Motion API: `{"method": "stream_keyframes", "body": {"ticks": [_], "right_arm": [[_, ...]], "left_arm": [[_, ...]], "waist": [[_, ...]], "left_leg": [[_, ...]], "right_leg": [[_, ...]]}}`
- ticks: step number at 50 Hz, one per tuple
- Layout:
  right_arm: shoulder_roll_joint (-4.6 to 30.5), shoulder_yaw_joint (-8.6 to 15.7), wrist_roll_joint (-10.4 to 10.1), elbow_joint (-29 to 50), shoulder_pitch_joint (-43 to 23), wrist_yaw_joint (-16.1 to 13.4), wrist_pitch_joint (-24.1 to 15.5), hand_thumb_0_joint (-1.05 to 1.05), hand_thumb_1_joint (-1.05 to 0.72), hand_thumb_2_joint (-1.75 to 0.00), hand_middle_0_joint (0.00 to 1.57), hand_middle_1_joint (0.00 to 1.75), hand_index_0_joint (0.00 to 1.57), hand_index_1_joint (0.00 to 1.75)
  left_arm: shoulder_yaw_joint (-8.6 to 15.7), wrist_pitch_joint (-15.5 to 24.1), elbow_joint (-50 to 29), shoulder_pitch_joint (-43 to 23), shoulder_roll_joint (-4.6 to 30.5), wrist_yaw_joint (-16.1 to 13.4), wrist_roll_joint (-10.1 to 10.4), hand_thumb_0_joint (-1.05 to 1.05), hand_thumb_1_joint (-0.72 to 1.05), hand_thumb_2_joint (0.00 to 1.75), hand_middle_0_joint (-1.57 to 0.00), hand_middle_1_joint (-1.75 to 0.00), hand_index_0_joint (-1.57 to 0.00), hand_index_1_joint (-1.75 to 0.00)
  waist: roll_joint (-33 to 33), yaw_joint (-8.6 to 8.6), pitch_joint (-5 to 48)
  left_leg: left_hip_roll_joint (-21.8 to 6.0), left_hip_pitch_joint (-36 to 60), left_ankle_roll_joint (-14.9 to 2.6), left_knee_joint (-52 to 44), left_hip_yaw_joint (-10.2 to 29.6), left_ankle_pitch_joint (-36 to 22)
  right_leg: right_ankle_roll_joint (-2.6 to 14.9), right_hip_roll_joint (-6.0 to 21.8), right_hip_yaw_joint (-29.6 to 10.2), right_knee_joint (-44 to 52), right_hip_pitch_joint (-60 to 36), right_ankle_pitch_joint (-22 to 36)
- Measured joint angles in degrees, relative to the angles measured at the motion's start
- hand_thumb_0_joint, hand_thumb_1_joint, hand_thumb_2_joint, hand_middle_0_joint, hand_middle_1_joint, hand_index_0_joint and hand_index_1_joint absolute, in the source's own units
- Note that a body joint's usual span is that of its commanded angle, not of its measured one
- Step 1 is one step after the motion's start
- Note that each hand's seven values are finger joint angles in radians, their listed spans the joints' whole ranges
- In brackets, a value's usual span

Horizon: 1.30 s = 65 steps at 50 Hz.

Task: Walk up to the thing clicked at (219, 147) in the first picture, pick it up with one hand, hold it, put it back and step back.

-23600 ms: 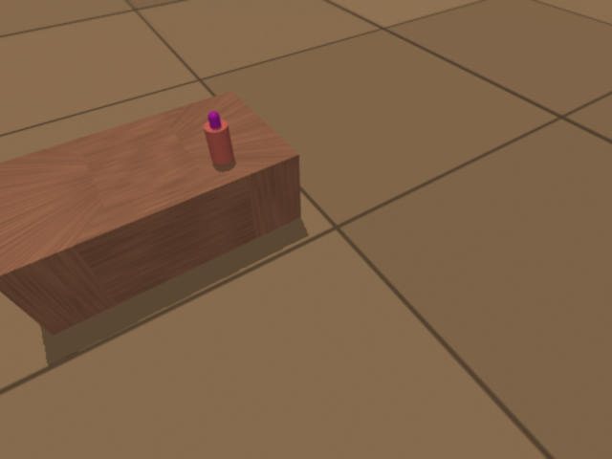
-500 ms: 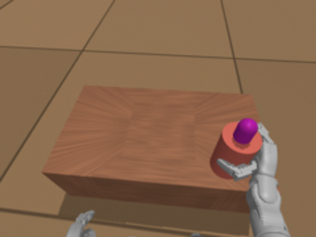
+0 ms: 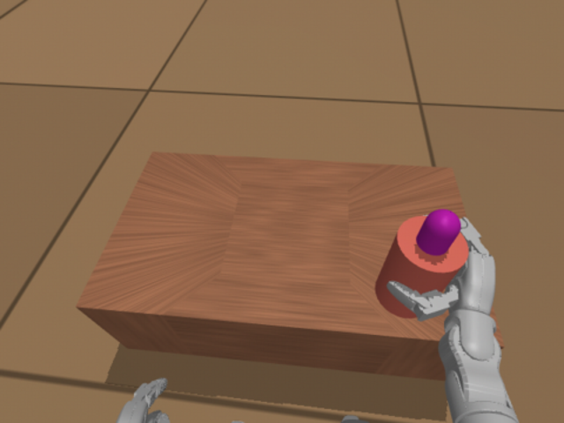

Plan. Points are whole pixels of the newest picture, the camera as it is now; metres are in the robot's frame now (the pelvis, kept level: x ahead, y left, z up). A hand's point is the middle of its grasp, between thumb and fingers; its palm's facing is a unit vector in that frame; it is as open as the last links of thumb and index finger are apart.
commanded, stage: hold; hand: right
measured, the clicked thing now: (421, 260) +0.34 -0.17 +0.06
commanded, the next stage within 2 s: crouch in 0.38 s
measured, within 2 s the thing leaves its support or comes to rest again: neither
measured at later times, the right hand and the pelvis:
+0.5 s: hand (424, 267) +0.33 -0.17 +0.05, palm faces +0.25 +0.97 +0.00, open 11.9 cm; pelvis +0.00 +0.00 +0.00, yaw +0 degrees
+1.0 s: hand (417, 270) +0.39 -0.21 -0.07, palm faces +0.30 +0.95 -0.02, open 11.9 cm; pelvis -0.02 +0.00 -0.07, yaw +1 degrees
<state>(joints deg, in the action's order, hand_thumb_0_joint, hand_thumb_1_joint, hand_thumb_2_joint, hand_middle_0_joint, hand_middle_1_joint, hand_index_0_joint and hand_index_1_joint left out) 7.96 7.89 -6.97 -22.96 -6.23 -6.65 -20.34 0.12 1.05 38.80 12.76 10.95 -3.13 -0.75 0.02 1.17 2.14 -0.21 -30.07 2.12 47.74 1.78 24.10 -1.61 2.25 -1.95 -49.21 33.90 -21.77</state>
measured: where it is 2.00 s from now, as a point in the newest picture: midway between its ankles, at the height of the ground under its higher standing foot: outside the picture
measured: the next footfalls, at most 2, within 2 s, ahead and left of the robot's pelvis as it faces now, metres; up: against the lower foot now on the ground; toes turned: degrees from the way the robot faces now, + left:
none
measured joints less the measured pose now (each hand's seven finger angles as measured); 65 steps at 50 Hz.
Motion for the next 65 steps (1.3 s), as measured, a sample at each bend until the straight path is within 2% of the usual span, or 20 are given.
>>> {"method": "stream_keyframes", "body": {"ticks": [14,31,40,46,50,57,65], "right_arm": [[-0.17,-0.66,0.12,-0.50,-0.33,-0.09,-0.25,-0.01,0.59,-1.08,0.60,0.97,0.59,0.97],[-0.04,0.19,0.09,-2.49,-1.56,0.01,-1.00,-0.01,0.59,-1.08,0.61,0.97,0.60,0.96],[1.45,4.63,0.67,-13.24,-8.75,0.69,-5.80,-0.01,0.60,-1.08,0.62,0.96,0.60,0.95],[5.21,8.74,1.47,-22.39,-15.87,2.40,-10.42,-0.01,0.60,-1.08,0.62,0.96,0.61,0.95],[7.99,11.64,1.10,-27.04,-20.18,3.83,-12.71,-0.01,0.60,-1.09,0.62,0.96,0.60,0.95],[12.04,15.72,0.89,-31.76,-26.77,6.99,-13.67,-0.01,0.59,-1.09,0.61,0.97,0.60,0.96],[14.15,18.28,1.31,-35.73,-31.52,9.05,-13.06,-0.01,0.59,-1.09,0.61,0.96,0.60,0.95]], "left_arm": [[-0.12,0.19,-0.05,-0.45,-0.27,0.17,-0.02,0.01,0.90,0.91,-0.20,-0.32,-0.21,-0.31],[0.01,0.17,0.10,-0.58,-0.11,0.31,-0.15,0.01,0.90,0.92,-0.20,-0.31,-0.20,-0.31],[0.48,0.32,0.67,-1.72,0.12,1.01,-1.27,0.01,0.89,0.93,-0.19,-0.31,-0.19,-0.31],[0.95,0.89,0.55,-1.66,1.28,1.84,-2.47,0.01,0.89,0.92,-0.19,-0.31,-0.19,-0.31],[0.99,0.91,0.63,-1.26,2.29,2.36,-3.06,0.01,0.89,0.93,-0.19,-0.31,-0.19,-0.31],[0.34,-0.46,1.23,-1.20,2.75,3.14,-3.33,0.01,0.89,0.93,-0.18,-0.31,-0.19,-0.31],[-0.93,-1.47,0.86,-1.13,2.42,4.15,-3.39,0.01,0.89,0.92,-0.19,-0.31,-0.19,-0.31]], "waist": [[-0.04,-0.17,-0.11],[-0.08,0.06,0.02],[-1.37,0.90,0.70],[-2.09,2.37,3.07],[-1.77,3.38,5.11],[-0.90,4.60,6.36],[0.17,5.44,6.89]], "left_leg": [[-0.10,-0.55,0.08,0.14,0.03,-0.13],[-0.11,-1.37,0.07,0.75,-0.03,0.13],[0.07,-10.55,-0.05,7.35,-0.02,2.02],[0.55,-23.02,-0.09,16.69,-0.05,5.06],[1.17,-31.12,-0.07,23.28,-0.30,7.40],[1.97,-40.34,0.02,31.04,-0.91,9.91],[2.10,-46.82,0.17,35.36,-1.51,10.80]], "right_leg": [[0.06,-0.11,0.02,-0.12,0.56,0.16],[0.07,-0.13,-0.06,-0.66,1.38,-0.03],[-0.12,-0.16,-0.31,-6.53,10.30,-1.47],[-0.39,0.02,-0.75,-15.66,22.77,-4.32],[-0.52,0.40,-1.33,-22.69,31.15,-6.81],[-0.60,0.82,-2.39,-31.24,40.90,-9.57],[-0.55,0.65,-3.28,-36.00,47.88,-10.42]]}}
